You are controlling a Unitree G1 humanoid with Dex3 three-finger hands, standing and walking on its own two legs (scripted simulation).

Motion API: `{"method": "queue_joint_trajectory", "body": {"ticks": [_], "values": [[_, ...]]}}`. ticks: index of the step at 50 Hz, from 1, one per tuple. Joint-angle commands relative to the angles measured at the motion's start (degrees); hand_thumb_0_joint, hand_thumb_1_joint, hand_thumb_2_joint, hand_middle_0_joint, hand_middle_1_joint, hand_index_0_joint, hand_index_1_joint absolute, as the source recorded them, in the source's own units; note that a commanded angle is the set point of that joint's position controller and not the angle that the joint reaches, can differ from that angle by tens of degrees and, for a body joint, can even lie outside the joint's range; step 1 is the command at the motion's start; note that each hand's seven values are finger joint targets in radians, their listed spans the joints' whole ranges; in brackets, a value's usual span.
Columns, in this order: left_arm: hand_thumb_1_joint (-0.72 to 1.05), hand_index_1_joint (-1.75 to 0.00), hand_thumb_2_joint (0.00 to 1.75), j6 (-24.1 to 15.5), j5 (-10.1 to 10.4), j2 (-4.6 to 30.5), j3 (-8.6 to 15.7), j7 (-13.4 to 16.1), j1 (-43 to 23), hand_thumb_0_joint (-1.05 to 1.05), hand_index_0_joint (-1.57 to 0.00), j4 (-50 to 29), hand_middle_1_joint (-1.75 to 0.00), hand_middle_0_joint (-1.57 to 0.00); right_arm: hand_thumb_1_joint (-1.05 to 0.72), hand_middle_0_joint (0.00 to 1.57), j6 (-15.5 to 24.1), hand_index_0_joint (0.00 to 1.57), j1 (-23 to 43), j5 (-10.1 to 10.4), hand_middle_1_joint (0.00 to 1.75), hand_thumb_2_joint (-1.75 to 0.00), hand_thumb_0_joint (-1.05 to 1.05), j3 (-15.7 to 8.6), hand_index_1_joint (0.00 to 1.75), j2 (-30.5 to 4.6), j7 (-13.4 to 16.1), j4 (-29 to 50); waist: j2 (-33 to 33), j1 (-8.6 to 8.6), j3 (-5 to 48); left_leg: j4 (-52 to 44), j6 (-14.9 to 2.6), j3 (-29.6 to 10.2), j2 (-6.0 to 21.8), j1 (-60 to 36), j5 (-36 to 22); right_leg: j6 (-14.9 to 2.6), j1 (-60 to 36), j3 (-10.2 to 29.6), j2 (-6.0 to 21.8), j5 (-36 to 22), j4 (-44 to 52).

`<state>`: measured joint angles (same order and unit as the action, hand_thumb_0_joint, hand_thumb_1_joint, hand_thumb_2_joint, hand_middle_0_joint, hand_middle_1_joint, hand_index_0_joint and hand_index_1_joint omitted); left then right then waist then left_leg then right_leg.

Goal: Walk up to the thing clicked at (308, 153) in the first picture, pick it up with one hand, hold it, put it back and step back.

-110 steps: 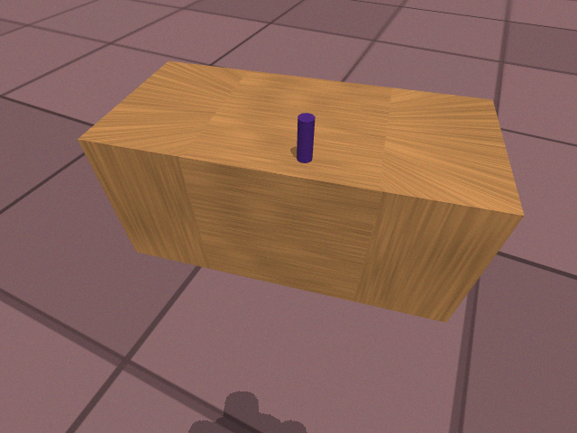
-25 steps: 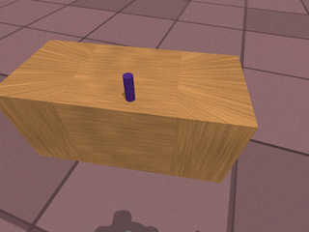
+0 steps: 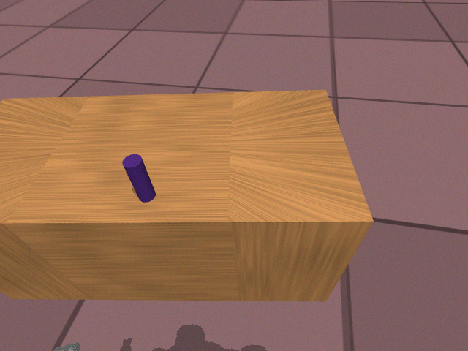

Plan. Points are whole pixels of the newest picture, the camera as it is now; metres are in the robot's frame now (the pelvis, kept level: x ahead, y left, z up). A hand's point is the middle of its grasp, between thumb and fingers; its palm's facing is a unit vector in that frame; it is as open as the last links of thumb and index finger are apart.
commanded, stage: walk up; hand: left
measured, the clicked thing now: (140, 179) +0.57 +0.25 -0.08
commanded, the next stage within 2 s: stand in 1.64 s
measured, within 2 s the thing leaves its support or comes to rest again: neither
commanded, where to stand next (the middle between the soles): +0.17 +0.04 m, yaw +1 degrees
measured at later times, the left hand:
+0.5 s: hand out of the picture +0.16 +0.28 -0.15, palm faces -0.02 -0.93 -0.37, open 7.4 cm
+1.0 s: hand (91, 340) +0.20 +0.29 -0.12, palm faces +0.00 -0.93 -0.37, open 7.4 cm
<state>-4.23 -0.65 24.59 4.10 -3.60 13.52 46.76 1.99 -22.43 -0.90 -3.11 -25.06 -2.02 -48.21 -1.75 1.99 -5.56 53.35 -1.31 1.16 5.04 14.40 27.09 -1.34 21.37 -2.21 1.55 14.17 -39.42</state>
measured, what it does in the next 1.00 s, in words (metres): walks ahead: left foot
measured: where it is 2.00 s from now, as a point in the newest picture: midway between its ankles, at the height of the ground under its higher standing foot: outside the picture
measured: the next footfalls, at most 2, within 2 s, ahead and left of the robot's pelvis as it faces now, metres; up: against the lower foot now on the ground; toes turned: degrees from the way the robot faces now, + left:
left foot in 0.32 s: +0.21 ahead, +0.15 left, +0.00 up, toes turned +1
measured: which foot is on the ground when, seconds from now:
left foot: up 0.00-0.30, down 0.32-1.00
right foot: down 0.00-1.00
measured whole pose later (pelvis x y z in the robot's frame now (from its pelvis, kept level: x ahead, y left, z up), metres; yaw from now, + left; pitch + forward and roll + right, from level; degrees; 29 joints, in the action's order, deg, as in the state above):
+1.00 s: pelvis +0.11 +0.02 +0.03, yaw +1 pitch -3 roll -1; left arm -1.1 -0.2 21.3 0.0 -0.3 4.4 63.9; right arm -0.3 -3.5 -0.2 -0.2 -20.9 -1.7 -64.3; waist -1.0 -0.1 -3.7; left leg 23.3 0.0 0.9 1.1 12.9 7.2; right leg 1.3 5.1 -1.5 1.5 14.5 -22.9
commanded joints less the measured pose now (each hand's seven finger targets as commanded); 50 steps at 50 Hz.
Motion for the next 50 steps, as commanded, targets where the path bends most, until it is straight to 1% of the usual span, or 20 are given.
{"method": "queue_joint_trajectory", "body": {"ticks": [1,5,10,12,15,16,17,18,19,21,23,24,25,26,27,30,33,38,44,50], "values": [[0.9,-0.3,0.9,-1.1,1.3,16.4,4.6,2.2,5.2,0.0,-0.2,-3.1,-0.3,-0.2,-0.9,0.2,1.2,0.2,-0.2,1.3,0.3,-0.9,0.0,-3.5,0.3,-11.8,0.9,4.4,7.2,-3.71,0.4,14.4,-1.33,-6.3,0.1,22.4,-3.1,-11.96,-12.9,27.4,17.0,14.6,24.8],[0.9,-0.3,0.9,-1.8,0.7,13.6,3.4,2.5,4.8,0.0,-0.2,-3.4,-0.3,-0.2,-0.9,0.2,0.5,0.2,-3.0,0.1,0.3,-0.9,0.0,-3.4,0.3,-9.9,-0.1,1.6,10.1,-2.16,0.7,6.8,0.73,-3.0,0.5,16.5,-9.9,-10.73,-7.1,14.0,11.8,-5.7,22.2],[0.9,-0.3,0.9,-1.4,0.0,12.0,2.0,3.8,4.0,0.0,-0.2,-3.5,-0.3,-0.2,-0.9,0.2,-0.2,0.2,2.8,0.0,0.3,-0.9,0.0,-2.4,0.3,-6.4,0.5,2.1,9.8,-2.58,3.0,-8.9,1.3,-0.2,-0.5,6.9,-12.7,-10.09,-3.7,6.2,11.0,-28.1,15.0],[0.9,-0.3,0.9,-0.9,0.3,12.4,1.6,4.3,3.5,0.0,-0.2,-2.8,-0.3,-0.2,-0.9,0.2,-0.1,0.2,4.9,0.2,0.3,-0.9,0.0,-2.4,0.3,-6.0,0.9,1.9,10.2,-2.96,5.1,-11.1,0.55,0.6,-1.9,3.5,-14.6,-9.8,-3.7,6.8,11.8,-33.1,11.0],[0.9,-0.3,0.9,0.4,1.1,12.2,0.8,4.8,0.0,0.0,-0.2,-3.0,-0.3,-0.2,-0.9,0.2,0.3,0.2,3.5,0.2,0.3,-0.9,0.0,-2.9,0.3,-7.3,1.5,0.4,6.8,-0.21,6.4,-21.1,-1.54,0.2,-3.5,-4.8,-21.4,-7.1,0.0,7.2,10.1,-22.6,3.2],[0.9,-0.3,0.9,0.8,1.3,10.0,0.2,4.9,1.4,0.0,-0.2,-2.9,-0.3,-0.2,-0.9,0.2,0.6,0.2,2.9,-0.4,0.3,-0.9,0.0,-3.3,0.3,-10.0,1.8,0.3,0.6,-0.59,7.5,-24.4,-2.86,-5.2,1.0,-7.4,-28.8,-4.39,1.7,5.6,7.3,-15.0,-1.4],[0.9,-0.3,0.9,1.2,1.8,7.4,-0.5,4.8,3.4,0.0,-0.2,-2.7,-0.3,-0.2,-0.9,0.2,0.8,0.2,5.0,-0.7,0.3,-0.9,0.0,-4.0,0.3,-13.4,1.9,1.5,-8.0,-1.92,9.1,-28.2,-6.78,-18.9,10.8,-8.1,-31.9,-0.89,4.1,1.7,0.8,-0.9,-8.9],[0.9,-0.3,0.9,2.1,2.3,8.7,-0.2,5.4,4.7,0.0,-0.2,-0.1,-0.3,-0.2,-0.9,0.2,0.8,0.2,8.5,0.7,0.3,-0.9,0.0,-3.6,0.3,-13.8,1.8,1.8,-9.2,-2.8,9.8,-29.2,-13.14,-23.8,14.7,-4.5,-29.3,-0.41,0.1,1.8,-1.2,15.0,-9.7],[0.9,-0.3,0.9,2.3,1.7,9.6,-0.2,5.5,3.4,0.0,-0.2,1.2,-0.3,-0.2,-0.9,0.2,0.5,0.2,10.0,0.4,0.3,-0.9,0.0,-3.6,0.3,-13.3,1.8,1.6,-8.7,-2.56,9.3,-30.0,-13.58,-24.1,14.2,-1.9,-25.7,-0.54,-0.7,3.2,-0.3,19.5,-10.8],[0.9,-0.3,0.9,2.3,1.4,9.4,-0.1,5.2,3.8,0.0,-0.2,3.5,-0.3,-0.2,-0.9,0.2,-0.1,0.2,14.1,0.2,0.3,-0.9,0.0,-2.5,0.3,-11.7,2.1,1.6,-9.4,-3.64,7.7,-30.2,-10.84,-18.1,10.2,3.7,-16.5,-0.81,-3.9,2.7,0.2,16.8,-7.0],[0.9,-0.3,0.9,1.5,0.9,9.0,-0.2,5.1,6.9,0.0,-0.2,6.6,-0.3,-0.2,-0.9,0.2,-0.7,0.2,17.9,0.8,0.3,-0.9,0.0,-1.7,0.3,-10.4,1.8,1.2,-9.8,-5.71,7.7,-25.5,-6.16,-12.5,6.4,6.3,-17.8,-0.74,-9.8,1.9,0.3,4.8,5.9],[0.9,-0.3,0.9,1.1,0.2,10.0,0.2,5.2,5.5,0.0,-0.2,6.8,-0.3,-0.2,-0.9,0.2,-1.0,0.2,17.0,1.1,0.3,-0.9,0.0,-0.9,0.3,-8.4,1.7,0.8,-6.8,-5.01,8.4,-23.1,-4.2,-10.9,4.9,7.2,-18.5,-1.33,-11.8,5.2,2.1,2.3,9.4],[0.9,-0.3,0.9,0.7,-0.3,12.4,0.5,5.3,2.3,0.0,-0.2,6.1,-0.3,-0.2,-0.9,0.2,-1.3,0.2,16.1,1.5,0.3,-0.9,0.0,-0.5,0.3,-7.1,1.5,0.2,-1.8,-3.38,7.9,-20.3,-1.82,-8.8,1.6,6.4,-16.3,-3.45,-8.2,13.8,7.0,2.9,13.3],[0.9,-0.3,0.9,0.7,-0.4,14.4,0.8,5.0,-2.2,0.0,-0.2,5.8,-0.3,-0.2,-0.9,0.2,-1.5,0.2,15.4,1.6,0.3,-0.9,0.0,-0.6,0.3,-7.1,1.5,-1.1,1.5,-1.36,6.1,-20.1,-0.84,-6.6,-0.7,2.3,-11.9,-5.69,-2.1,16.6,10.2,4.0,14.6],[0.9,-0.3,0.9,0.8,-0.3,13.8,0.4,4.9,-5.5,0.0,-0.2,5.2,-0.3,-0.2,-0.9,0.2,-1.5,0.2,14.5,1.3,0.3,-0.9,0.0,-1.0,0.3,-8.0,1.6,-2.6,1.5,-0.03,5.9,-20.8,-0.82,-5.9,-0.6,-2.2,-12.5,-5.55,0.6,14.8,10.2,2.5,13.4],[0.9,-0.3,0.9,0.7,0.4,10.5,-0.8,4.8,-4.8,0.0,-0.2,7.7,-0.3,-0.2,-0.9,0.2,-0.5,0.2,18.2,1.3,0.3,-0.9,0.0,-0.6,0.3,-8.3,1.3,-4.3,0.7,-2.03,8.4,-23.4,-2.86,-8.6,2.6,-4.9,-24.7,-1.53,-4.0,7.1,4.7,-3.9,11.8],[0.9,-0.3,0.9,0.7,0.6,10.1,-0.9,4.8,-5.9,0.0,-0.2,9.4,-0.3,-0.2,-0.9,0.2,-0.4,0.2,19.2,1.5,0.3,-0.9,0.0,0.0,0.3,-7.7,1.4,-6.3,2.2,-2.3,9.0,-24.6,-2.56,-7.4,2.6,-4.5,-29.7,-1.18,-8.8,6.7,5.0,-9.0,13.0],[0.9,-0.3,0.9,1.1,0.6,9.7,-1.3,4.6,-8.6,0.0,-0.2,11.3,-0.3,-0.2,-0.9,0.2,-1.0,0.2,22.1,1.2,0.3,-0.9,0.0,0.2,0.3,-7.8,1.3,-8.9,1.7,-2.18,6.1,-28.6,-1.49,-7.3,1.9,-5.1,-23.5,-0.74,-8.2,7.1,5.9,-4.5,18.0],[0.9,-0.3,0.9,1.4,0.4,9.5,-1.4,4.4,-10.8,0.0,-0.2,13.3,-0.3,-0.2,-0.9,0.2,-1.0,0.2,22.9,1.0,0.3,-0.9,0.0,0.3,0.3,-7.7,1.2,-11.8,2.1,-2.25,7.8,-31.6,-0.76,-6.6,1.7,-7.1,-25.2,-0.24,-12.1,6.1,6.1,-6.1,21.0],[0.9,-0.3,0.9,1.9,0.3,9.0,-1.3,4.1,-11.6,0.0,-0.2,14.7,-0.3,-0.2,-0.9,0.2,-1.0,0.2,23.0,0.7,0.3,-0.9,0.0,0.4,0.3,-7.3,1.1,-13.1,1.0,-2.45,5.6,-36.2,-0.15,-8.1,2.0,-4.7,-17.2,-0.16,-13.0,5.5,5.6,-1.0,23.3]]}}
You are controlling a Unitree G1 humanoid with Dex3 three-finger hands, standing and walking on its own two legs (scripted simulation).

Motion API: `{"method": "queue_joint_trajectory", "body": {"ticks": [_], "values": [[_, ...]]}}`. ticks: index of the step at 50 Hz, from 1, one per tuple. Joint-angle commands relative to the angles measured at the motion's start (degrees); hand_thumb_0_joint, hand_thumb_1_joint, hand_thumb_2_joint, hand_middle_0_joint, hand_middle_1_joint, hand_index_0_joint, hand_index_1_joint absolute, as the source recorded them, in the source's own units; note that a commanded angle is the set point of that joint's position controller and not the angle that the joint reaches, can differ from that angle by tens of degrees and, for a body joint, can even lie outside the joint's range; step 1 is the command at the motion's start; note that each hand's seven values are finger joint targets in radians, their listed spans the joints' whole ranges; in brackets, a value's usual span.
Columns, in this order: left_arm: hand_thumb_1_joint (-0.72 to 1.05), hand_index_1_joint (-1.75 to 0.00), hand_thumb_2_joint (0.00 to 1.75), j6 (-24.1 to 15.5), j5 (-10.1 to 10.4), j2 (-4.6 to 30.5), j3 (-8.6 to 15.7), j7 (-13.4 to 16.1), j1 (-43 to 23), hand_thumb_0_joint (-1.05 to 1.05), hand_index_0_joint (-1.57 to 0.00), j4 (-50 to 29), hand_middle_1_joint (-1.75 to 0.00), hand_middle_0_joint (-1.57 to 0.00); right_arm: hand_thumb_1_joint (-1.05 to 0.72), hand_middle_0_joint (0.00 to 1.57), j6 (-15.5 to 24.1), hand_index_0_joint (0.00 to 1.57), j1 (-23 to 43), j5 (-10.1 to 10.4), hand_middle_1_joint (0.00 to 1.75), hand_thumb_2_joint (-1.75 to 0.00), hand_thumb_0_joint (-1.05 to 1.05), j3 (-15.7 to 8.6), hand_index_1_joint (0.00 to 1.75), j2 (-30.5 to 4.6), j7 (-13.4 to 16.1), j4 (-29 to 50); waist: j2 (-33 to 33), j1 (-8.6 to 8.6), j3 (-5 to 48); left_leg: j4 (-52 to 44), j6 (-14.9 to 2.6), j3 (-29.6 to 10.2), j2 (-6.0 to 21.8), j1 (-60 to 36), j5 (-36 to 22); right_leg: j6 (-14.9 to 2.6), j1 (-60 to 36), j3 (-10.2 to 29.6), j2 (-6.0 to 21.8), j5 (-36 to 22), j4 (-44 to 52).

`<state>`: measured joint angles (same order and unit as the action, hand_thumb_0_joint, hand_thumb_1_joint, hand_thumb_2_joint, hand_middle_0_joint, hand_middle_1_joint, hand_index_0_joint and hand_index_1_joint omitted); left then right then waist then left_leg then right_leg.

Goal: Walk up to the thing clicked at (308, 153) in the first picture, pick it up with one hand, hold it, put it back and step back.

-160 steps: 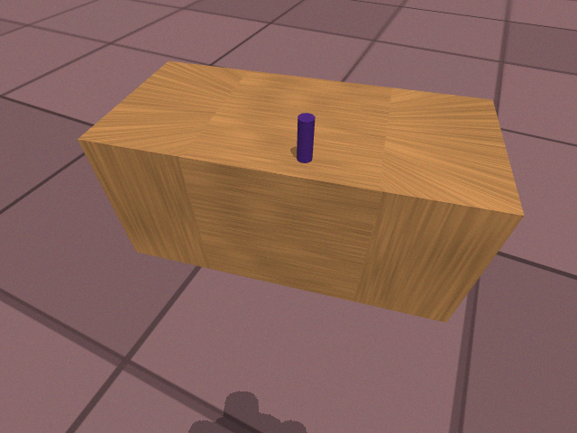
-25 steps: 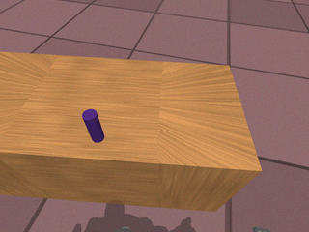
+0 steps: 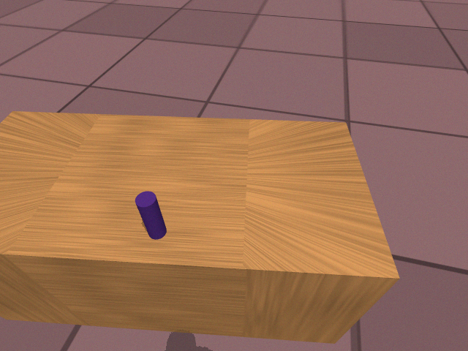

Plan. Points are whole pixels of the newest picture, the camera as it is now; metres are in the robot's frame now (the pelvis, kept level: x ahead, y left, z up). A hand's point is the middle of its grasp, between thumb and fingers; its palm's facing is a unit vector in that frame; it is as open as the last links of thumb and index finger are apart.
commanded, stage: walk up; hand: left
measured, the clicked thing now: (152, 216) +0.47 +0.22 -0.11
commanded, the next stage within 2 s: stand in 0.64 s
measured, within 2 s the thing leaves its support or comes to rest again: neither
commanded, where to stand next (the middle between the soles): +0.07 +0.01 m, yaw +1 degrees
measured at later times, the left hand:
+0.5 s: hand out of the picture +0.08 +0.26 -0.15, palm faces +0.00 -0.94 -0.35, open 7.4 cm
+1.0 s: hand out of the picture +0.09 +0.24 -0.16, palm faces -0.02 -0.94 -0.33, open 7.4 cm
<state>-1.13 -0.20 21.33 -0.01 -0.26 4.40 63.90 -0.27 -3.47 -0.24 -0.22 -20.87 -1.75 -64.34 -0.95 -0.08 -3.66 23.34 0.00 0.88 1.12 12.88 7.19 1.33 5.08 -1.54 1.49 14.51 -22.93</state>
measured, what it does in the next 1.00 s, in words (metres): stands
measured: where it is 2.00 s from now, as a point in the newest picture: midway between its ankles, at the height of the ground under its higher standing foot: outside the picture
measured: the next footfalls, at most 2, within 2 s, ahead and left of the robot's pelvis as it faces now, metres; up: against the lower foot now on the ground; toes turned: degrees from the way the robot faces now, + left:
none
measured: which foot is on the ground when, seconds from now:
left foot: down 0.00-1.00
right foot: down 0.00-1.00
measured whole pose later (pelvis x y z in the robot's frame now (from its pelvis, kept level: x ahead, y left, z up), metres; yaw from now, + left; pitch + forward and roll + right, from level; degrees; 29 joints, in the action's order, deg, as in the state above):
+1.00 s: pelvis +0.03 -0.01 +0.01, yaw +0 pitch -2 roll +0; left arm -0.5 -0.5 19.8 0.3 -0.4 7.0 65.1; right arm 0.6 -4.9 -0.7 0.0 -19.8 -0.7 -65.3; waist 0.5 0.3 -2.6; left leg 19.0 0.7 0.5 1.0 10.5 6.8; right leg 1.0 2.2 -2.1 1.4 13.9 -17.8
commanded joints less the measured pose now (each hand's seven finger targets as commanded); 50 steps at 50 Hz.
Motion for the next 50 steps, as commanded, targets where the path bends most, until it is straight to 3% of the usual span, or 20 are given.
{"method": "queue_joint_trajectory", "body": {"ticks": [1,10,22,31,33,36,39,44,50], "values": [[0.9,-0.3,0.9,-1.2,-0.2,12.2,2.9,0.7,-2.6,0.0,-0.2,-2.4,-0.3,-0.2,-0.9,0.2,1.3,0.2,3.8,0.0,0.3,-0.9,0.0,-2.5,0.3,-11.7,0.9,2.9,0.0,-0.22,3.3,-6.8,-1.48,-8.2,6.0,-2.4,4.2,-2.86,3.0,4.7,5.5,-0.5,7.2],[0.9,-0.3,0.9,-1.1,-0.5,11.7,3.0,0.5,-2.3,0.0,-0.2,-1.8,-0.3,-0.2,-0.9,0.2,1.4,0.2,2.9,-0.4,0.3,-0.9,0.0,-2.8,0.3,-11.8,1.0,2.2,-1.7,0.13,4.8,-8.1,-1.3,-9.0,6.2,-1.8,5.3,-2.89,1.3,4.0,5.3,-0.8,7.7],[0.9,-0.3,0.9,-1.1,-0.4,11.4,3.2,0.9,-1.8,0.0,-0.2,-1.3,-0.3,-0.2,-0.9,0.2,1.2,0.2,1.8,-0.1,0.3,-0.9,0.0,-3.0,0.3,-11.2,1.4,1.9,-0.2,0.5,6.0,-5.0,-1.3,-7.8,5.6,-4.5,-6.1,-2.46,0.9,3.3,6.2,-6.6,7.7],[0.9,-0.3,0.9,-1.0,-0.7,11.5,3.4,1.0,-1.6,0.0,-0.2,-1.7,-0.3,-0.2,-0.9,0.2,0.9,0.2,2.5,-0.3,0.3,-0.9,0.0,-3.1,0.3,-11.0,1.4,2.4,0.5,0.39,5.7,-4.6,-1.43,-7.4,5.4,-5.0,-6.4,-2.21,0.9,2.9,6.3,-6.9,7.9],[0.9,-0.3,0.9,-0.6,-0.4,10.1,2.8,0.8,-0.5,0.0,-0.2,-1.3,-0.3,-0.2,-0.9,0.2,1.4,0.2,1.3,-0.2,0.3,-0.9,0.0,-2.6,0.3,-10.7,1.6,2.3,1.6,0.88,5.1,-6.3,-1.11,-7.9,6.2,-6.8,-3.2,-2.2,3.1,3.9,6.5,-2.6,8.8],[0.9,-0.3,0.9,-0.7,-0.4,10.4,2.7,0.8,-0.2,0.0,-0.2,-1.7,-0.3,-0.2,-0.9,0.2,1.7,0.2,2.3,-0.3,0.3,-0.9,0.0,-2.6,0.3,-11.1,1.7,2.6,0.5,0.54,3.5,-6.7,-1.01,-7.9,6.2,-6.1,-3.7,-1.99,3.4,3.8,6.4,-3.0,9.2],[0.9,-0.3,0.9,-0.7,-0.4,11.0,2.9,0.6,-0.2,0.0,-0.2,-1.9,-0.3,-0.2,-0.9,0.2,1.8,0.2,1.5,-0.2,0.3,-0.9,0.0,-2.4,0.3,-11.0,1.8,2.5,0.1,0.65,4.8,-7.0,-0.84,-7.5,6.2,-6.3,-4.0,-2.12,2.1,4.2,6.5,-3.7,9.0],[0.9,-0.3,0.9,-0.8,-0.4,10.9,2.9,0.7,0.5,0.0,-0.2,-2.1,-0.3,-0.2,-0.9,0.2,2.2,0.2,1.9,-0.2,0.3,-0.9,0.0,-2.3,0.3,-11.0,1.9,2.6,0.2,0.24,6.8,-5.4,-0.96,-6.9,6.6,-7.9,-11.3,-1.89,0.2,4.2,6.8,-9.9,8.3],[0.9,-0.3,0.9,-0.7,-0.5,10.6,2.7,0.8,1.2,0.0,-0.2,-2.2,-0.3,-0.2,-0.9,0.2,1.9,0.2,2.1,-0.2,0.3,-0.9,0.0,-2.1,0.3,-10.8,2.1,2.4,1.2,0.16,4.9,-5.2,-0.82,-6.4,6.4,-7.2,-10.2,-1.59,1.1,3.9,6.6,-10.0,8.8]]}}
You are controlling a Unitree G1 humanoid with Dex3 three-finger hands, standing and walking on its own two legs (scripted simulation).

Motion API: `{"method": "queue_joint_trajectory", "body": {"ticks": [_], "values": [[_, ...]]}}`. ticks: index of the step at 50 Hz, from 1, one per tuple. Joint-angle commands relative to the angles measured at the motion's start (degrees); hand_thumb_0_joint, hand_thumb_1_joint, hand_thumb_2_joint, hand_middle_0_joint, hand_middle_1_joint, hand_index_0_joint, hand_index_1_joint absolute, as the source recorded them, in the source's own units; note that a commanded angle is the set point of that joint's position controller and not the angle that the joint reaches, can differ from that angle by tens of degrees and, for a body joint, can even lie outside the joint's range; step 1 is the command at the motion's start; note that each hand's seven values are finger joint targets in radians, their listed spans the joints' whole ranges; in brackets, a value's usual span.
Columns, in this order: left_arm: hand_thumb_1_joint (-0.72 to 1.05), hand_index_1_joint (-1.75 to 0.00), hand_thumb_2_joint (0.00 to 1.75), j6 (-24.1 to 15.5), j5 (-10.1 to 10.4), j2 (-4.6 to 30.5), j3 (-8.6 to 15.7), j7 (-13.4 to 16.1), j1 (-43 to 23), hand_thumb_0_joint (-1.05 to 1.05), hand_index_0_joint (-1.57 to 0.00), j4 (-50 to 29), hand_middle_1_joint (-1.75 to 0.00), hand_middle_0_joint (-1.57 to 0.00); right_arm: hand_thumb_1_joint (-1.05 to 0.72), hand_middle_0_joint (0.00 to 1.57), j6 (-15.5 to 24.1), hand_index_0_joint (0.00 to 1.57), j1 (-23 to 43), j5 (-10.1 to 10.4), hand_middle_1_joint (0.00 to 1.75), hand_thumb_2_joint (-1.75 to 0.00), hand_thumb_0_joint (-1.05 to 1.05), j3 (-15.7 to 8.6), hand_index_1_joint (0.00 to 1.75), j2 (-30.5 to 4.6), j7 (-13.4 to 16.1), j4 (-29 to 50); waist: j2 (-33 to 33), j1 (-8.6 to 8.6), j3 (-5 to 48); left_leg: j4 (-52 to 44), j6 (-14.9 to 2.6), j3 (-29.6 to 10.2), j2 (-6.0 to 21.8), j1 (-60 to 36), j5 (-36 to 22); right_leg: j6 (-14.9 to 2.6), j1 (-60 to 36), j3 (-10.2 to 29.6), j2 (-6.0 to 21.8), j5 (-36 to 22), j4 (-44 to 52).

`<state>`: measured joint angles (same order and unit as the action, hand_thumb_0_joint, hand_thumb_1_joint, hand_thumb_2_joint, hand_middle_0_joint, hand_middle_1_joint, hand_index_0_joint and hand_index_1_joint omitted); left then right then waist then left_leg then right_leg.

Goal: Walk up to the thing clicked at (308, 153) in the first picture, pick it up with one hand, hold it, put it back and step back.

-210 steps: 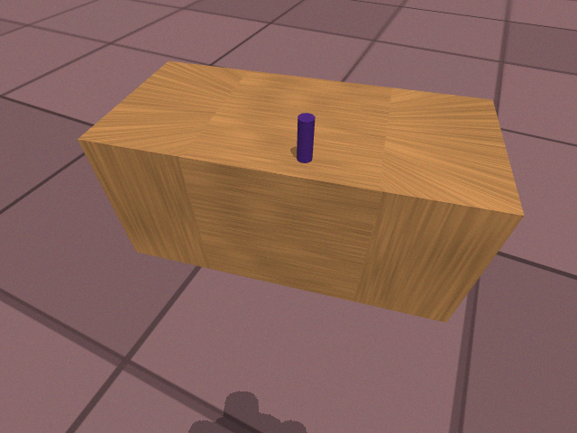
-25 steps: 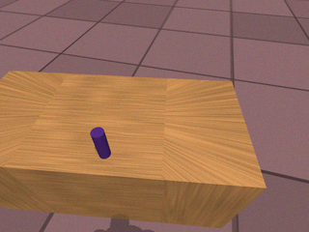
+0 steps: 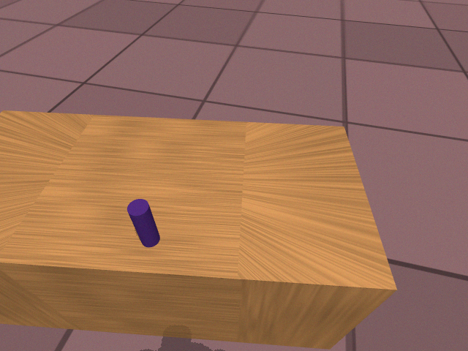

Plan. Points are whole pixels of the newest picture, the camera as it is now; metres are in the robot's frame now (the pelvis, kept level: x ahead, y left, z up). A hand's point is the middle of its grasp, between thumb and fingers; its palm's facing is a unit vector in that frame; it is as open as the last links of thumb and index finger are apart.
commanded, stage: stand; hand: left
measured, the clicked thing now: (144, 224) +0.44 +0.23 -0.11
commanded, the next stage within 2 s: go down in 1.86 s
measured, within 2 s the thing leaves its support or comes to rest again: neither
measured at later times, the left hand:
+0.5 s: hand out of the picture +0.08 +0.25 -0.16, palm faces -0.04 -0.94 -0.34, open 7.4 cm
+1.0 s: hand out of the picture +0.08 +0.25 -0.16, palm faces -0.04 -0.94 -0.34, open 7.4 cm
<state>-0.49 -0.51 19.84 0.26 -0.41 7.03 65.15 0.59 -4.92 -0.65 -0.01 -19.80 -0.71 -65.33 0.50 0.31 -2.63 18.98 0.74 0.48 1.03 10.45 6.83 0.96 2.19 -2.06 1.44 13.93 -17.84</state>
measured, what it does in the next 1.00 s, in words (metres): stands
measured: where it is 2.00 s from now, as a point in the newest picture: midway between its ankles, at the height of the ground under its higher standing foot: outside the picture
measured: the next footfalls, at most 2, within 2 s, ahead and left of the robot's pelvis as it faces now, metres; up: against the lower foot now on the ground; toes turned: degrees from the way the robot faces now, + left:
none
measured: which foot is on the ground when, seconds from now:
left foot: down 0.00-1.00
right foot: down 0.00-1.00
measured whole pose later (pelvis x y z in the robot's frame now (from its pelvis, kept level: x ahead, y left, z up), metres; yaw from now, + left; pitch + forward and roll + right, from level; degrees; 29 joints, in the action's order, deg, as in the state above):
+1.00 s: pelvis +0.01 +0.00 +0.00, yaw -1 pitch -2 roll +0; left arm -0.1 -0.5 20.5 0.0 -0.3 7.9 63.8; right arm 0.6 -5.1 -0.6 0.6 -19.7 -0.5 -64.9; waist 0.6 0.2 -2.6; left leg 18.7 0.9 1.3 1.3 9.1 7.6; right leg 0.9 1.0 -1.3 1.3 14.1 -17.1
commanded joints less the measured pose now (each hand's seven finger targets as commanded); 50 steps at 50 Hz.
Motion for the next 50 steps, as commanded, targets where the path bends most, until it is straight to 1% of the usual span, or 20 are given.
{"method": "queue_joint_trajectory", "body": {"ticks": [1,2,8,11,15,17,18,20,23,24,27,30,33,34,37,39,40,42,44,50], "values": [[0.9,-0.3,0.9,-1.3,-0.2,12.3,2.4,1.0,-2.1,0.0,-0.2,-3.6,-0.3,-0.2,-0.9,0.2,1.0,0.2,3.1,0.3,0.3,-0.9,0.0,-2.4,0.3,-11.8,1.0,3.4,-0.6,0.24,4.4,-1.2,-1.55,-5.8,6.4,-4.5,-8.3,-1.46,3.5,4.6,6.7,-7.9,3.9],[0.9,-0.3,0.9,-1.2,-0.2,12.2,2.5,0.9,-1.8,0.0,-0.2,-3.6,-0.3,-0.2,-0.9,0.2,0.9,0.2,3.3,0.3,0.3,-0.9,0.0,-2.5,0.3,-12.2,1.1,3.3,-1.1,0.03,3.9,-1.5,-1.46,-5.8,6.3,-4.6,-6.1,-1.49,4.2,4.9,6.7,-6.1,4.3],[0.9,-0.3,0.9,-1.4,-0.1,12.6,2.4,1.1,-1.7,0.0,-0.2,-4.1,-0.3,-0.2,-0.9,0.2,1.1,0.2,2.4,0.2,0.3,-0.9,0.0,-2.2,0.3,-11.6,1.0,3.2,0.0,0.18,5.4,-0.4,-1.45,-5.4,6.6,-5.3,-12.0,-1.38,2.5,4.6,6.9,-12.8,3.1],[0.9,-0.3,0.9,-1.2,0.0,12.0,2.3,1.0,-1.5,0.0,-0.2,-4.2,-0.3,-0.2,-0.9,0.2,1.1,0.2,3.0,0.2,0.3,-0.9,0.0,-2.2,0.3,-12.1,1.1,3.1,-1.7,-0.03,4.7,-1.2,-1.45,-5.4,6.5,-5.4,-8.1,-1.52,3.6,5.0,6.7,-8.9,4.1],[0.9,-0.3,0.9,-1.3,0.0,12.4,2.3,1.1,-1.6,0.0,-0.2,-4.3,-0.3,-0.2,-0.9,0.2,0.9,0.2,2.3,0.2,0.3,-0.9,0.0,-2.1,0.3,-11.8,1.1,3.0,0.2,0.1,4.7,-0.5,-1.61,-5.1,6.7,-5.5,-11.2,-1.49,2.9,4.7,6.9,-12.2,3.5],[0.9,-0.3,0.9,-1.2,0.0,12.0,2.1,1.1,-0.8,0.0,-0.2,-4.1,-0.3,-0.2,-0.9,0.2,1.0,0.2,2.9,0.2,0.3,-0.9,0.0,-2.2,0.3,-12.1,1.1,3.1,-0.7,-0.14,4.1,-0.7,-1.47,-5.3,6.7,-5.6,-11.4,-1.37,3.4,4.4,6.5,-11.7,3.6],[0.9,-0.3,0.9,-1.2,-0.1,12.3,2.3,1.1,-1.2,0.0,-0.2,-4.3,-0.3,-0.2,-0.9,0.2,0.9,0.2,2.2,0.3,0.3,-0.9,0.0,-2.2,0.3,-12.0,1.1,3.1,-0.7,0.04,4.4,-0.9,-1.54,-5.1,6.6,-5.0,-9.1,-1.43,2.8,4.6,6.6,-9.5,4.0],[0.9,-0.3,0.9,-1.1,0.0,12.1,2.2,1.1,-1.5,0.0,-0.2,-4.4,-0.3,-0.2,-0.9,0.2,0.9,0.2,3.1,0.3,0.3,-0.9,0.0,-2.2,0.3,-12.0,1.0,3.2,-0.4,0.01,3.1,-1.4,-1.36,-5.4,6.5,-4.8,-7.6,-1.59,4.2,4.7,6.6,-7.8,4.5],[0.9,-0.3,0.9,-1.2,-0.2,12.1,2.2,1.1,-1.5,0.0,-0.2,-4.5,-0.3,-0.2,-0.9,0.2,0.9,0.2,2.6,0.3,0.3,-0.9,0.0,-2.2,0.3,-12.1,1.0,3.1,-1.2,0.04,3.5,-1.7,-1.43,-5.5,6.5,-4.8,-7.6,-1.72,3.5,4.8,6.6,-7.5,4.5],[0.9,-0.3,0.9,-1.2,-0.1,12.5,2.3,1.0,-1.1,0.0,-0.2,-4.6,-0.3,-0.2,-0.9,0.2,1.1,0.2,2.7,0.2,0.3,-0.9,0.0,-2.2,0.3,-11.8,1.0,3.2,-0.4,-0.16,4.6,-0.9,-1.63,-5.3,6.8,-6.0,-10.6,-1.76,2.9,4.8,6.8,-10.5,3.8],[0.9,-0.3,0.9,-1.2,0.0,12.5,2.3,1.0,-1.4,0.0,-0.2,-4.7,-0.3,-0.2,-0.9,0.2,1.1,0.2,2.3,0.2,0.3,-0.9,0.0,-2.0,0.3,-11.7,1.1,3.2,-0.5,-0.06,4.3,-1.2,-1.54,-5.3,6.6,-5.5,-9.8,-1.72,2.9,4.9,6.7,-9.9,4.0],[0.9,-0.3,0.9,-1.2,0.1,12.4,2.2,1.0,-1.5,0.0,-0.2,-4.7,-0.3,-0.2,-0.9,0.2,1.1,0.2,2.5,0.3,0.3,-0.9,0.0,-2.0,0.3,-11.9,1.1,3.3,-1.0,-0.03,4.5,-1.1,-1.46,-5.3,6.7,-6.0,-11.5,-1.69,2.9,4.9,6.8,-11.0,3.7],[0.9,-0.3,0.9,-1.1,-0.1,12.3,2.2,1.0,-1.2,0.0,-0.2,-4.5,-0.3,-0.2,-0.9,0.2,1.1,0.2,2.6,0.3,0.3,-0.9,0.0,-1.9,0.3,-11.8,1.1,3.3,-0.8,-0.09,4.0,-1.5,-1.5,-5.3,6.6,-5.8,-9.6,-1.71,3.3,4.6,6.6,-8.9,3.9],[0.9,-0.3,0.9,-1.1,-0.1,12.5,2.3,1.1,-0.8,0.0,-0.2,-4.6,-0.3,-0.2,-0.9,0.2,1.1,0.2,2.7,0.2,0.3,-0.9,0.0,-2.1,0.3,-12.0,1.2,3.4,-0.2,-0.25,4.7,-0.9,-1.69,-5.3,6.9,-6.6,-11.5,-1.64,3.0,4.5,6.7,-11.2,3.7],[0.9,-0.3,0.9,-1.1,0.0,12.5,2.3,1.0,-1.1,0.0,-0.2,-4.5,-0.3,-0.2,-0.9,0.2,1.1,0.2,1.9,0.3,0.3,-0.9,0.0,-1.8,0.3,-11.9,1.2,3.2,-1.0,0.06,4.4,-1.2,-1.6,-5.0,6.7,-6.3,-11.0,-1.77,2.9,5.0,6.8,-10.5,3.9],[0.9,-0.3,0.9,-1.2,0.0,12.6,2.3,1.1,-0.3,0.0,-0.2,-4.5,-0.3,-0.2,-0.9,0.2,1.1,0.2,2.3,0.4,0.3,-0.9,0.0,-1.9,0.3,-12.0,1.2,3.5,-0.4,-0.18,4.6,-0.5,-1.72,-5.1,6.8,-7.0,-13.0,-1.55,2.9,4.7,6.8,-13.1,3.4],[0.9,-0.3,0.9,-1.1,0.0,12.6,2.4,1.0,-1.0,0.0,-0.2,-4.6,-0.3,-0.2,-0.9,0.2,1.1,0.2,1.9,0.3,0.3,-0.9,0.0,-1.9,0.3,-11.9,1.2,3.5,-0.6,0.06,4.9,-0.7,-1.64,-4.8,6.8,-6.8,-12.2,-1.71,2.6,4.7,6.9,-12.0,3.4],[0.9,-0.3,0.9,-1.1,0.0,12.3,2.2,1.1,-0.2,0.0,-0.2,-4.4,-0.3,-0.2,-0.9,0.2,1.1,0.2,2.4,0.3,0.3,-0.9,0.0,-1.8,0.3,-12.0,1.2,3.5,-0.6,-0.31,4.3,-0.5,-1.76,-5.1,6.9,-6.9,-13.3,-1.49,2.9,4.6,6.8,-13.0,3.6],[0.9,-0.3,0.9,-1.1,0.0,12.7,2.4,1.1,-0.6,0.0,-0.2,-4.6,-0.3,-0.2,-0.9,0.2,1.1,0.2,1.9,0.3,0.3,-0.9,0.0,-1.8,0.3,-12.0,1.2,3.5,-0.4,0.08,4.1,-1.3,-1.59,-4.9,6.6,-6.5,-10.2,-1.59,3.2,4.8,6.7,-10.3,4.0],[0.9,-0.3,0.9,-1.0,-0.1,12.4,2.3,1.0,0.1,0.0,-0.2,-4.3,-0.3,-0.2,-0.9,0.2,1.0,0.2,2.7,0.3,0.3,-0.9,0.0,-1.9,0.3,-12.4,1.2,3.5,-0.6,-0.26,2.7,-1.7,-1.63,-5.2,6.7,-6.2,-7.9,-1.67,4.3,4.9,6.6,-7.6,4.6]]}}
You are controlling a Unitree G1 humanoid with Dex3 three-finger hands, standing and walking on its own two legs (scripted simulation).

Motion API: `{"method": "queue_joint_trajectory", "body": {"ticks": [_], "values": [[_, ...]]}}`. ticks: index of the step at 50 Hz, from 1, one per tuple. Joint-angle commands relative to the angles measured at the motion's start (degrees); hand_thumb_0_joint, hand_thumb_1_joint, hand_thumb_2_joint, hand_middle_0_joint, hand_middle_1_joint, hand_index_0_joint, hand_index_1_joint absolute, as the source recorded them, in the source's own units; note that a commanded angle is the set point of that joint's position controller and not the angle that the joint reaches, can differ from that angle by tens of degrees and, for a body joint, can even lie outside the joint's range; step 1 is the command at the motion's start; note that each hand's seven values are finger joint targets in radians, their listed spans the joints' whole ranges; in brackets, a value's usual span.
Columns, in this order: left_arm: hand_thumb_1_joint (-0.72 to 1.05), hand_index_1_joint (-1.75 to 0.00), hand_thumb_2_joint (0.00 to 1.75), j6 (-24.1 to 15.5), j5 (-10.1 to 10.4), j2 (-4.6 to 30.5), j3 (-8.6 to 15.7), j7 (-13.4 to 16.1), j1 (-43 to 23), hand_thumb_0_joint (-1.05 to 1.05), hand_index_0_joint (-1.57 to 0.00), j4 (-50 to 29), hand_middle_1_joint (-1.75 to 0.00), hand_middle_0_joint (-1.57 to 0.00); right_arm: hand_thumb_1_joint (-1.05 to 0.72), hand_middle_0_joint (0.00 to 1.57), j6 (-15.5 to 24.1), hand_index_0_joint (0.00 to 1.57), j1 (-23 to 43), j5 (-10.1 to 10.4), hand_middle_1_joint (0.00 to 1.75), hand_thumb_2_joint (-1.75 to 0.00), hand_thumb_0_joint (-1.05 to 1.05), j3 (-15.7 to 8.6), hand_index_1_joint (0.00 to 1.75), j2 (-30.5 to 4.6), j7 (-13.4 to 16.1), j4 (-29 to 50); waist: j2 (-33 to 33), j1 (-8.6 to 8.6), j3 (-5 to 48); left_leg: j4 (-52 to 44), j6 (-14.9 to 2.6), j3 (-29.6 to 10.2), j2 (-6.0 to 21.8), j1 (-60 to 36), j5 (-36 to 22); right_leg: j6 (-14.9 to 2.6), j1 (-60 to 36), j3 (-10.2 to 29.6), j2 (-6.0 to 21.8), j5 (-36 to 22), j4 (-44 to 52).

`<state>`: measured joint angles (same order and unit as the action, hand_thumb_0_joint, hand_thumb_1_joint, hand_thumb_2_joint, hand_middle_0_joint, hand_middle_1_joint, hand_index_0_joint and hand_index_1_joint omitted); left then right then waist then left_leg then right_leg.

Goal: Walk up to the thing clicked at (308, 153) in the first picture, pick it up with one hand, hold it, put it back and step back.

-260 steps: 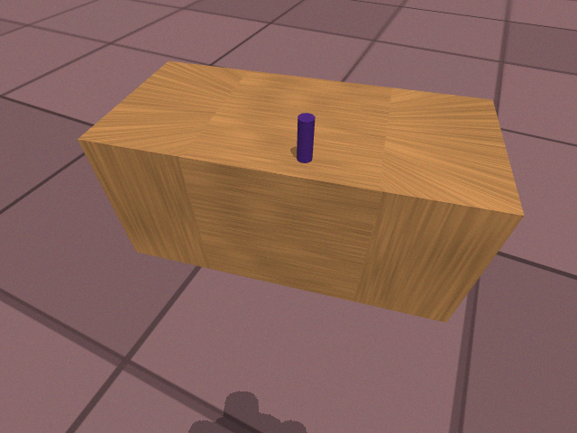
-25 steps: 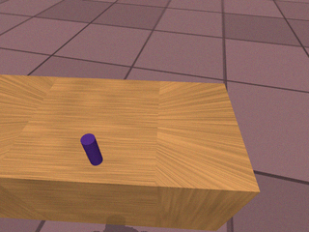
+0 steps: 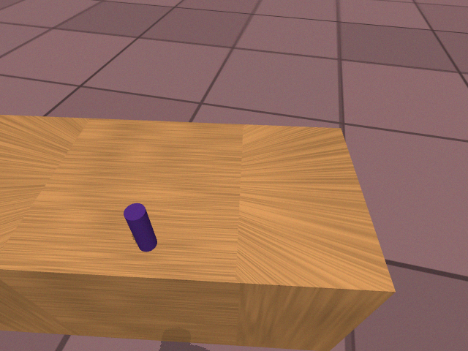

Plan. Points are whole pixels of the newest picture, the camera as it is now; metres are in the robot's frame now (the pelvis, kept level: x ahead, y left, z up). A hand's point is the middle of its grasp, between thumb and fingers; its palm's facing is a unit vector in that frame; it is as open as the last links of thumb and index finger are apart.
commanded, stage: stand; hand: left
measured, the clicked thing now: (141, 228) +0.43 +0.24 -0.11
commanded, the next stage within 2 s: go down in 0.86 s
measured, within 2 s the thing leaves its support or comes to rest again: neither
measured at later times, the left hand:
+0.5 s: hand out of the picture +0.06 +0.25 -0.16, palm faces -0.04 -0.94 -0.33, open 7.4 cm
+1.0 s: hand out of the picture +0.08 +0.25 -0.16, palm faces +0.00 -0.94 -0.33, open 7.6 cm
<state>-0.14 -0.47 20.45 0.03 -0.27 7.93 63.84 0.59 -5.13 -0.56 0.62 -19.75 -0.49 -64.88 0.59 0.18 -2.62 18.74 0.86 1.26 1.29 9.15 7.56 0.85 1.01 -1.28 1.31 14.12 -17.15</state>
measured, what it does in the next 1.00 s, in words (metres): stands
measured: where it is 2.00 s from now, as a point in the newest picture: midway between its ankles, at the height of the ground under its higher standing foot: outside the picture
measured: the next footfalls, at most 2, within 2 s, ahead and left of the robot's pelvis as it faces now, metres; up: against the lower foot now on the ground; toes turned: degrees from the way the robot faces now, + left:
none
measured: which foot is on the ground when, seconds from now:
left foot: down 0.00-1.00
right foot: down 0.00-1.00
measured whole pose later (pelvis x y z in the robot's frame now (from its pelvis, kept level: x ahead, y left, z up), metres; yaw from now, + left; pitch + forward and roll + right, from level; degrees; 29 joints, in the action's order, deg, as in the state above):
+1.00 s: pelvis +0.00 +0.00 +0.00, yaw +0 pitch -1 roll +0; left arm -0.4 1.8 20.0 -0.2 0.6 8.9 59.6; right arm 1.4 -6.2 2.1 0.5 -19.6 0.3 -61.1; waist 0.5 0.3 -2.7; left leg 20.9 0.5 1.5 1.2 11.3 8.4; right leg 1.1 3.3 -1.0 1.5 14.9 -19.3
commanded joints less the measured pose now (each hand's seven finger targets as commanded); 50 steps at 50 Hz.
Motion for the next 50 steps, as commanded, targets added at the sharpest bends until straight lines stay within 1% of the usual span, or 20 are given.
{"method": "queue_joint_trajectory", "body": {"ticks": [1,3,5,9,10,15,17,18,19,22,26,34,39,43,44,46,47,48,49,50], "values": [[0.9,-0.3,0.9,-1.4,-0.3,11.8,2.4,0.8,-0.9,0.0,-0.2,-3.1,-0.3,-0.2,-0.9,0.2,0.9,0.2,2.9,0.2,0.3,-0.9,0.0,-2.6,0.3,-12.1,0.9,3.1,-0.2,0.01,2.3,-1.7,-1.67,-5.9,6.2,-4.6,-7.0,-1.56,6.1,4.1,6.5,-6.8,4.1],[0.9,-0.3,0.9,-1.4,-0.3,11.8,2.6,0.8,-1.4,0.0,-0.2,-3.4,-0.3,-0.2,-0.9,0.2,1.0,0.2,2.2,0.2,0.3,-0.9,0.0,-2.7,0.3,-12.6,0.9,3.1,-1.0,0.19,3.5,-1.5,-1.81,-5.8,6.3,-4.9,-7.3,-1.83,5.1,4.4,6.8,-7.4,3.9],[0.9,-0.3,0.9,-1.5,-0.1,12.1,2.5,0.9,-0.8,0.0,-0.2,-3.4,-0.3,-0.2,-0.9,0.2,1.1,0.2,2.4,0.1,0.3,-0.9,0.0,-2.6,0.3,-12.1,0.9,3.1,-0.3,-0.07,4.1,-0.8,-1.89,-5.8,6.5,-5.4,-11.1,-1.57,4.8,4.1,6.8,-10.5,3.3],[0.9,-0.3,0.9,-1.5,-0.1,12.2,2.5,0.9,-0.7,0.0,-0.2,-3.4,-0.3,-0.2,-0.9,0.2,0.9,0.2,2.2,0.2,0.3,-0.9,0.0,-2.5,0.3,-12.1,0.8,3.1,-0.2,0.0,3.0,-1.1,-1.73,-6.0,6.3,-4.5,-9.3,-1.5,5.1,4.2,6.7,-9.1,3.7],[0.9,-0.3,0.9,-1.5,-0.1,12.1,2.5,0.8,-1.2,0.0,-0.2,-3.6,-0.3,-0.2,-0.9,0.2,0.9,0.2,1.8,0.2,0.3,-0.9,0.0,-2.6,0.3,-12.3,0.9,3.1,-1.2,0.42,3.2,-1.5,-1.71,-5.6,6.1,-4.6,-7.2,-1.7,5.4,4.6,6.8,-7.7,4.0],[0.9,-0.3,0.9,-1.3,-0.3,12.1,2.5,0.8,-0.9,0.0,-0.2,-3.5,-0.3,-0.2,-0.9,0.2,0.9,0.2,2.1,0.1,0.3,-0.9,0.0,-2.7,0.3,-12.4,0.9,3.0,-1.2,0.07,2.7,-1.9,-1.66,-6.2,6.2,-4.0,-5.4,-1.79,5.8,4.4,6.6,-5.3,4.0],[0.9,-0.3,0.9,-1.4,-0.3,12.1,2.4,0.9,-0.5,0.0,-0.2,-3.5,-0.3,-0.2,-0.9,0.2,1.0,0.2,1.8,0.1,0.3,-0.9,0.0,-2.7,0.3,-12.2,0.9,3.0,-0.5,-0.13,3.8,-1.1,-1.91,-6.2,6.5,-4.3,-9.1,-1.68,4.7,4.3,6.8,-8.8,3.5],[0.9,-0.3,0.9,-1.4,-0.3,11.9,2.3,0.9,-0.7,0.0,-0.2,-3.5,-0.3,-0.2,-0.9,0.2,1.0,0.2,1.5,0.1,0.3,-0.9,0.0,-2.7,0.3,-12.4,0.9,2.9,-0.8,0.1,3.5,-1.4,-1.86,-6.0,6.3,-4.0,-8.2,-1.67,4.7,4.3,6.8,-8.4,3.6],[0.9,-0.3,0.9,-1.5,-0.3,12.2,2.4,0.9,-0.8,0.0,-0.2,-3.6,-0.3,-0.2,-0.9,0.2,1.1,0.2,1.8,0.1,0.3,-0.9,0.0,-2.6,0.3,-12.0,0.9,3.0,0.0,-0.04,3.9,-0.8,-1.84,-6.1,6.5,-4.9,-10.7,-1.59,4.6,4.2,6.8,-10.3,3.0],[0.9,-0.3,0.9,-1.5,0.1,12.2,2.4,0.9,-0.9,0.0,-0.2,-3.5,-0.3,-0.2,-0.9,0.2,1.1,0.2,1.0,0.1,0.3,-0.9,0.0,-2.5,0.3,-12.1,0.9,2.7,-0.8,0.17,4.5,-0.7,-1.92,-5.8,6.5,-5.1,-12.7,-1.71,3.6,4.4,7.1,-12.1,2.7],[0.9,-0.3,0.9,-1.3,0.0,12.0,2.4,0.8,-0.9,0.0,-0.2,-3.4,-0.3,-0.2,-0.9,0.2,1.0,0.2,1.4,0.2,0.3,-0.9,0.0,-2.5,0.3,-12.0,1.0,2.9,-0.7,0.01,2.8,-1.8,-1.67,-6.0,6.1,-3.7,-8.0,-1.66,4.7,4.3,6.7,-7.2,3.5],[0.9,-0.3,0.9,-1.4,-0.1,11.8,2.3,0.9,-0.6,0.0,-0.2,-3.6,-0.3,-0.2,-0.9,0.2,1.1,0.2,1.2,0.2,0.3,-0.9,0.0,-2.6,0.3,-12.4,0.9,2.9,-0.8,0.01,3.1,-1.2,-1.79,-6.2,6.4,-4.0,-10.0,-1.54,4.1,4.3,6.9,-9.3,3.4],[0.9,-0.3,0.9,-1.4,-0.1,12.2,2.4,1.0,-1.0,0.0,-0.2,-3.8,-0.3,-0.2,-0.9,0.2,1.0,0.2,1.3,0.1,0.3,-0.9,0.0,-2.5,0.3,-12.0,1.0,3.1,-0.8,0.11,4.4,-0.4,-1.86,-5.8,6.4,-4.7,-12.9,-1.45,3.5,4.0,7.0,-12.6,2.7],[0.9,-0.3,0.9,-1.4,-0.2,11.8,2.2,1.0,-0.7,0.0,-0.2,-3.7,-0.3,-0.2,-0.9,0.2,1.1,0.2,1.4,0.2,0.3,-0.9,0.0,-2.6,0.3,-12.3,1.0,3.1,-1.2,0.16,3.4,-1.0,-1.82,-5.7,6.4,-4.7,-10.3,-1.54,4.5,4.1,6.9,-9.7,3.4],[0.9,-0.3,0.9,-1.3,-0.2,11.9,2.4,1.0,-0.6,0.0,-0.2,-3.8,-0.3,-0.2,-0.9,0.2,1.1,0.2,1.8,0.1,0.3,-0.9,0.0,-2.7,0.3,-12.4,1.1,3.2,-1.0,-0.17,4.1,-0.5,-2.0,-5.9,6.6,-5.2,-11.7,-1.63,4.0,4.1,6.9,-10.8,3.0],[0.9,-0.3,0.9,-1.3,-0.3,11.9,2.3,0.9,-0.7,0.0,-0.2,-3.6,-0.3,-0.2,-0.9,0.2,1.1,0.2,1.7,0.2,0.3,-0.9,0.0,-2.7,0.3,-12.4,1.0,3.1,-0.9,0.07,3.1,-1.4,-1.9,-5.9,6.4,-4.8,-9.4,-1.62,4.9,4.1,6.8,-8.5,3.5],[0.82,-0.22,0.82,-1.4,-0.2,12.1,2.4,1.0,-0.8,0.0,-0.13,-3.6,-0.22,-0.12,-0.82,0.12,1.0,0.12,1.6,0.2,0.22,-0.82,0.0,-2.6,0.22,-12.1,1.0,3.0,-0.5,0.11,2.5,-1.6,-1.89,-6.2,6.5,-4.1,-9.1,-1.64,4.8,4.2,6.8,-8.1,3.7],[0.74,-0.14,0.74,-6.2,4.2,0.9,0.3,1.3,-20.9,0.0,-0.05,-23.7,-0.14,-0.04,-0.74,0.05,7.5,0.05,21.7,6.1,0.14,-0.74,0.0,-0.9,0.14,-1.3,1.6,23.1,-4.5,1.73,5.3,4.0,-0.86,1.4,-1.3,1.4,-3.7,-1.26,13.6,0.1,-0.3,-8.7,-2.5],[0.66,-0.06,0.66,-8.5,6.1,5.8,1.8,2.8,-20.5,0.0,-0.04,-26.7,-0.06,-0.03,-0.66,0.05,8.4,0.05,18.6,6.5,0.06,-0.66,0.0,-1.1,0.06,-3.9,2.5,23.9,-1.3,-0.53,6.7,1.6,-0.91,1.0,-0.7,-2.1,0.0,-1.27,9.8,-0.3,-0.2,-5.0,-1.1],[0.58,-0.01,0.58,-5.0,4.1,8.7,3.1,3.1,-14.3,0.0,0.0,-18.3,0.0,0.0,-0.58,0.04,7.9,0.05,9.6,5.3,0.05,-0.58,0.0,-5.9,0.05,-12.6,3.4,17.3,-4.7,2.66,1.7,2.7,-0.37,1.4,-0.4,1.2,2.2,-1.59,14.6,0.0,-0.5,-3.6,-2.8]]}}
